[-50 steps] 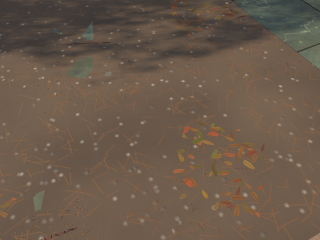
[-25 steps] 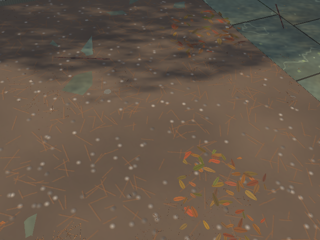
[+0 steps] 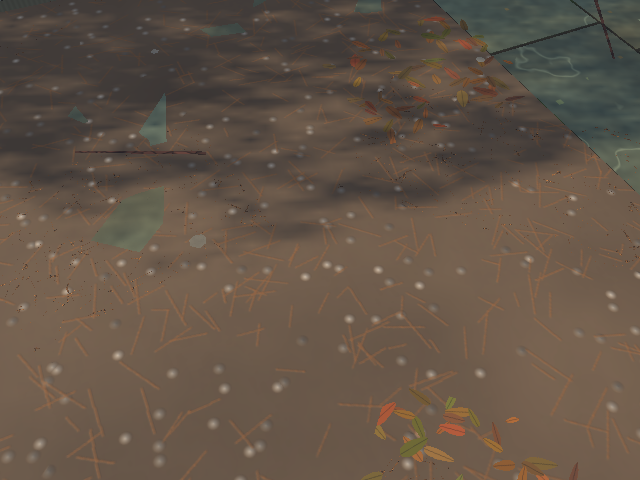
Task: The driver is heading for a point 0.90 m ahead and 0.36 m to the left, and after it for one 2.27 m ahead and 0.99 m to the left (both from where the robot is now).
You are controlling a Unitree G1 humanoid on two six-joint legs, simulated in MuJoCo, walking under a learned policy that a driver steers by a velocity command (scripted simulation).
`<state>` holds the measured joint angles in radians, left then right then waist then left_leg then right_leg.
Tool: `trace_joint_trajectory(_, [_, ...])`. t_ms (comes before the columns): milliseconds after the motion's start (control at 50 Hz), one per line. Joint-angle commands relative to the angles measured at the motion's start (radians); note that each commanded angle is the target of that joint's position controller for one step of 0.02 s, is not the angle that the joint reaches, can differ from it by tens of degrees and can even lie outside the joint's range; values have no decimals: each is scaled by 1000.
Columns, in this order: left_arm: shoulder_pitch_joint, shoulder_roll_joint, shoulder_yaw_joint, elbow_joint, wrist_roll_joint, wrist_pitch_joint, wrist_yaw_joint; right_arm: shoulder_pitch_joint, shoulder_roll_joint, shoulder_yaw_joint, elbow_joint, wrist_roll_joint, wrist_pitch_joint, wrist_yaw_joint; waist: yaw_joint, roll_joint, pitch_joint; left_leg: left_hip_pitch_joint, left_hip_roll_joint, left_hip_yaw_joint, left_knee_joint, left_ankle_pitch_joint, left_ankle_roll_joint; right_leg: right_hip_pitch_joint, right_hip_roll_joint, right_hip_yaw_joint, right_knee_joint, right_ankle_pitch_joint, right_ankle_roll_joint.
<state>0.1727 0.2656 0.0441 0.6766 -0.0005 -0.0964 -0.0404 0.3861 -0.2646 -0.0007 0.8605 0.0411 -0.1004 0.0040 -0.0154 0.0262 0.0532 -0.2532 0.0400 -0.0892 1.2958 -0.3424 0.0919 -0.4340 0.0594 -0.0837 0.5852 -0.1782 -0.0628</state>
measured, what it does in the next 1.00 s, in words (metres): walks ahead, turning left: left foot, then right foot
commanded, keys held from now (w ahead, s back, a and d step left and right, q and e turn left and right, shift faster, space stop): w+shift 0.02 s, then w+q+shift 0.12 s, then q+shift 0.84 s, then w+q+shift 0.02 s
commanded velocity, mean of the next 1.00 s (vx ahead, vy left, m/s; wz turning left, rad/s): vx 0.37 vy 0.00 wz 0.74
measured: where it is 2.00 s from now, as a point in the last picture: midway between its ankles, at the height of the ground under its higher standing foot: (101, 328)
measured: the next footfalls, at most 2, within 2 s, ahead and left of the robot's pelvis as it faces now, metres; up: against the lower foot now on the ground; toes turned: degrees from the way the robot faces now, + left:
left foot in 0.34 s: +0.55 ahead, +0.13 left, +0.00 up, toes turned +10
right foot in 0.90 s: +0.73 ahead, +0.03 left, +0.00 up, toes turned +53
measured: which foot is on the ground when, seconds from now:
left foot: up 0.00-0.32, down 0.34-0.90, up 0.92-1.00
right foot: down 0.00-0.32, up 0.34-0.88, down 0.90-1.00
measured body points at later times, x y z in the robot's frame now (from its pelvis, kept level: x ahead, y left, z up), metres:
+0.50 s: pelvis +0.39 +0.06 +0.00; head +0.44 +0.08 +0.44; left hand +0.48 +0.36 -0.10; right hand +0.60 -0.17 -0.10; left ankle +0.50 +0.12 -0.72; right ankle +0.35 -0.13 -0.61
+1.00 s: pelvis +0.57 +0.04 +0.01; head +0.59 +0.06 +0.46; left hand +0.50 +0.37 -0.06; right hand +0.90 -0.05 -0.06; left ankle +0.48 +0.12 -0.66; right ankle +0.70 +0.00 -0.72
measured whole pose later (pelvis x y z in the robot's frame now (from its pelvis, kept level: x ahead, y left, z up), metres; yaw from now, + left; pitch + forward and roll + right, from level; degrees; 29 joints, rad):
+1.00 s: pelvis +0.57 +0.04 +0.01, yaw +47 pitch +1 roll -1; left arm 0.09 0.30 0.07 0.66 0.02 -0.03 0.03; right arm 0.18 -0.35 -0.08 0.56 0.03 0.06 -0.02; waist -0.02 0.04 0.05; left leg -0.47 -0.18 -0.26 1.03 -0.49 -0.03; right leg -0.34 0.06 0.08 0.47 -0.15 0.00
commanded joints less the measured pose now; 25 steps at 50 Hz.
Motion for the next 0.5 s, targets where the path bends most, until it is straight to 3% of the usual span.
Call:
trace_joint_trajectory(20, [138,60,21,19,32,-19,1,-74,-71,-22,-136,2,-28,11,8,-53,-88,-413,107,-52,46,69,8,358,-273,479,-373,-210,-195])
trace_joint_trajectory(40, [103,37,18,23,20,-21,0,-40,-57,-22,-117,5,-6,15,-20,-73,-60,-392,124,-50,22,63,-6,290,-271,428,-408,-202,-198])
trace_joint_trajectory(80, [76,54,23,42,-5,-35,-1,-56,-37,-18,-115,6,32,9,-44,-82,31,-421,144,-53,-34,80,-36,171,-279,310,-479,-148,-174])
trace_joint_trajectory(140, [96,87,30,63,11,-51,14,-191,-56,-21,-163,-10,37,-1,-15,-63,108,-489,119,-40,-198,307,-66,122,-230,102,-518,64,-130])
trace_joint_trajectory(180, [85,86,23,65,15,-58,28,-256,-50,-20,-180,-32,19,17,0,-18,123,-376,77,55,-415,529,-58,84,-166,-56,-502,281,-81])
trace_joint_trajectory(220, [170,117,23,92,8,-58,46,-352,-20,-15,-215,-40,-1,46,51,8,103,-256,29,125,-587,708,-47,128,-182,-86,-494,373,-53])
trace_joint_trajectory(260, [184,178,35,97,2,-33,63,-355,-58,-33,-239,-31,-2,73,38,-50,58,-241,-25,157,-684,698,-37,307,-203,-105,-396,562,-17])
trace_joint_trajectory(300, [152,227,52,70,4,10,81,-223,-134,-70,-223,-30,7,83,-29,-103,-51,-151,-118,219,-687,529,-14,456,-221,-111,-164,901,23])
trace_joint_trajectory(320, [120,242,59,54,4,30,86,-53,-184,-98,-187,-28,21,78,-112,-122,-137,7,-143,211,-662,466,11,446,-231,-98,42,982,33])
trace_joint_trajectory(340, [81,234,59,36,-6,35,86,93,-229,-122,-157,-31,38,61,-192,-102,-188,201,-129,148,-703,480,36,336,-209,-89,301,897,62])
trace_joint_trajectory(360, [174,89,23,16,20,19,67,65,-292,-128,-162,-31,50,36,-80,207,-208,388,28,-75,-667,876,98,96,-62,-74,690,-161,114])
trace_joint_trajectory(380, [360,26,-12,-14,12,3,45,-5,-342,-126,-237,-83,32,37,32,328,-430,659,269,-643,-758,912,359,-212,97,133,1076,-512,153])
trace_joint_trajectory(400, [293,148,4,-17,4,-10,37,-48,-302,-134,-290,-76,39,43,-45,104,-566,653,263,-733,-884,606,345,-213,44,261,1089,-421,114])
trace_joint_trajectory(420, [145,177,13,-55,-5,-9,42,-98,-256,-123,-303,-50,42,42,-48,-28,-421,496,206,-639,-930,408,289,-229,7,257,972,-338,85])
trace_joint_trajectory(440, [90,155,11,-70,5,0,55,-141,-218,-113,-304,-28,44,37,-2,-130,-289,327,164,-583,-963,310,243,-238,-26,249,884,-292,86])
trace_joint_trajectory(460, [72,155,12,-79,10,16,65,-184,-198,-109,-314,-27,45,31,32,-115,-225,196,128,-540,-982,348,224,-204,-44,252,809,-262,92])
trace_joint_trajectory(500, [75,163,22,-77,17,42,70,-228,-185,-110,-328,-43,57,20,66,-55,-168,41,62,-430,-1002,476,193,-124,-63,248,695,-245,108])
Keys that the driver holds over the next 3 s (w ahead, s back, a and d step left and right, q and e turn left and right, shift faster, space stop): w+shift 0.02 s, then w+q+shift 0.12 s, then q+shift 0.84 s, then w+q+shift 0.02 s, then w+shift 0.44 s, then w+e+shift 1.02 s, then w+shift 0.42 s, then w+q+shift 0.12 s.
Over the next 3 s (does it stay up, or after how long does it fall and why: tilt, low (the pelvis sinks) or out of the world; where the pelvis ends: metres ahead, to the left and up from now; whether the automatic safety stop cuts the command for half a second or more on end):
stays up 1.61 0.71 0.02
